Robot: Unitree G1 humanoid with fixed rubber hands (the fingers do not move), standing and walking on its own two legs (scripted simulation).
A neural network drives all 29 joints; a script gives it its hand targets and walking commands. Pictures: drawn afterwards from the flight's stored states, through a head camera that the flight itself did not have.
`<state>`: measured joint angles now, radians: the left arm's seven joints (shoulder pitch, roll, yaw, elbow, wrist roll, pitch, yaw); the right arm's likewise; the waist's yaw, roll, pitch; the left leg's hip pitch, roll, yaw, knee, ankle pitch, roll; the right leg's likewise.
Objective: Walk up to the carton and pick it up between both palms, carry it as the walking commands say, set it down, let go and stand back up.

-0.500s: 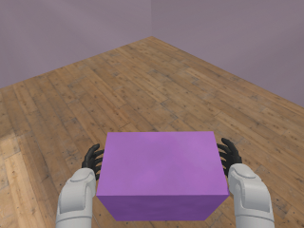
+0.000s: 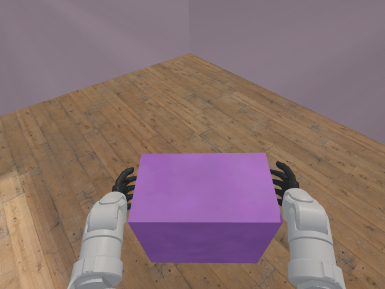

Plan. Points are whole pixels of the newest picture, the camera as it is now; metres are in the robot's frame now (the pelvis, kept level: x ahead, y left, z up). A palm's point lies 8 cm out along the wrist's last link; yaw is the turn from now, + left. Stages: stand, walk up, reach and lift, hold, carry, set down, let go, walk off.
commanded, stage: hold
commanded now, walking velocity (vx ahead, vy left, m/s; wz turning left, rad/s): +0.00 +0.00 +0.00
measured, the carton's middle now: (203, 212) +0.31 -0.02 -0.03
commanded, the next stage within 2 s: set down in 0.12 s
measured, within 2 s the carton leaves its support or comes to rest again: neither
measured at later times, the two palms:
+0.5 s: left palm (126, 200) +0.34 +0.17 -0.02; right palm (278, 201) +0.31 -0.19 +0.00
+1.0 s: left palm (134, 218) +0.34 +0.17 -0.10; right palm (271, 217) +0.32 -0.20 -0.09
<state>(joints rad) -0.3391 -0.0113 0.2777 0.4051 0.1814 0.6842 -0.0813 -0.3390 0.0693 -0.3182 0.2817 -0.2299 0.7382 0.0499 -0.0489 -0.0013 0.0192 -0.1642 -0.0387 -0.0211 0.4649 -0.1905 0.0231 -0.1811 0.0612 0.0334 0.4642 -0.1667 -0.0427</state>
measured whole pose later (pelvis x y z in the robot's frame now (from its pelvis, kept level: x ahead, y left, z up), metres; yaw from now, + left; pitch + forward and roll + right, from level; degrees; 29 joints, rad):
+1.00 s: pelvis +0.01 +0.01 -0.03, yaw +2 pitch +17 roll +0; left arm -0.38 -0.03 0.29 0.57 0.19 0.28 -0.03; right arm -0.34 0.06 -0.40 0.45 -0.20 0.29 0.07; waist -0.07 0.01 0.00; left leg -0.74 -0.09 -0.07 0.72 -0.26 0.03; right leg -0.75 0.07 0.08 0.72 -0.26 -0.01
